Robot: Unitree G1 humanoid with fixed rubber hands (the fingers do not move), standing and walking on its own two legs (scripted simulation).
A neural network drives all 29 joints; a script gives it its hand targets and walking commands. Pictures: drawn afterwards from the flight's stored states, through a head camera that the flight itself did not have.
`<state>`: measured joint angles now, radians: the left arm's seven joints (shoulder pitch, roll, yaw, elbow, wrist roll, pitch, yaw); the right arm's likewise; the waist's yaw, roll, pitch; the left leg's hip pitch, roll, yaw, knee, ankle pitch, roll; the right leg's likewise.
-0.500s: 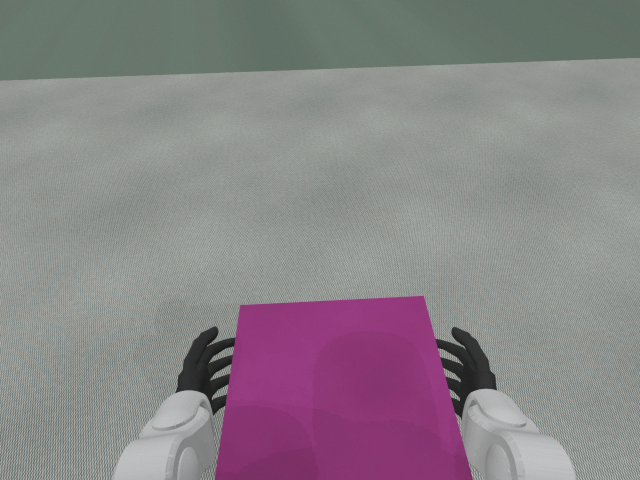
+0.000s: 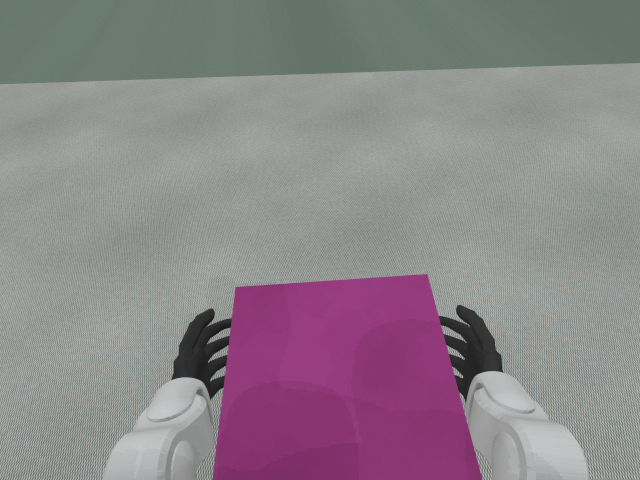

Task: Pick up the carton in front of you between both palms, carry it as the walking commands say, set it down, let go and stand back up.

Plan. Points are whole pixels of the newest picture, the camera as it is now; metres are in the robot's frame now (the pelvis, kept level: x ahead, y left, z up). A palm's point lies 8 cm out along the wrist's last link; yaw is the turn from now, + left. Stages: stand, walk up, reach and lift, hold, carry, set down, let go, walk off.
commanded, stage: carry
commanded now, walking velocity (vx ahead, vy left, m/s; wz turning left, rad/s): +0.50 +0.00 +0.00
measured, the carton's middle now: (340, 411) +0.22 +0.00 +0.01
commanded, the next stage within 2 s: none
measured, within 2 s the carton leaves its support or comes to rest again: neither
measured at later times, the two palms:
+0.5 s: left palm (235, 186) +0.57 +0.16 +0.07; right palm (415, 191) +0.55 -0.13 +0.06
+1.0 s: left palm (279, 81) +0.89 +0.11 +0.10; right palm (417, 81) +0.89 -0.19 +0.09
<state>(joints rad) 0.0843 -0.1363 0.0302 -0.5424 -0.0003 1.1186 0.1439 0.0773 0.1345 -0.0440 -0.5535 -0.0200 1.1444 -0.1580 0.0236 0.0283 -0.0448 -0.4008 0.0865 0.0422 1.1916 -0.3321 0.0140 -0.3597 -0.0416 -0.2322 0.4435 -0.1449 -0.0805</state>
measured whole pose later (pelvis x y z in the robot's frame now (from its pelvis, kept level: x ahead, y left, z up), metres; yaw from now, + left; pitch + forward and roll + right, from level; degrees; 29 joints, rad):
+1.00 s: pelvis +0.66 -0.04 +0.01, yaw -1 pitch +5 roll +2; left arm 0.11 -0.14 0.03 -0.60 0.00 1.12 0.14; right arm 0.09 0.13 -0.03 -0.59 -0.02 1.14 -0.16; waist 0.03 0.02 -0.06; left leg -0.51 0.09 0.09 1.03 -0.28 0.00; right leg -0.22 -0.06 -0.24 0.34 -0.21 -0.04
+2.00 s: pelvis +0.92 -0.05 +0.00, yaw -4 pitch +2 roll +1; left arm 0.02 -0.13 0.05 -0.35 0.09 1.08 0.09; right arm 0.01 0.13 -0.05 -0.35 -0.09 1.09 -0.12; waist 0.00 0.00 -0.09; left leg -0.30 0.07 0.20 0.52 -0.26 0.01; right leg -0.14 -0.03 -0.13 0.49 -0.39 -0.02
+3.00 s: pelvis +0.86 -0.04 +0.00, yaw -8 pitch -6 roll +0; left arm -0.19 -0.14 0.17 0.15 0.23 0.68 0.03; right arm -0.22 0.14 -0.18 0.21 -0.21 0.66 -0.03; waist 0.01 -0.02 0.10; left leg -0.16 0.01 0.01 0.41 -0.15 -0.01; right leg -0.06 0.03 -0.02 0.43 -0.27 -0.03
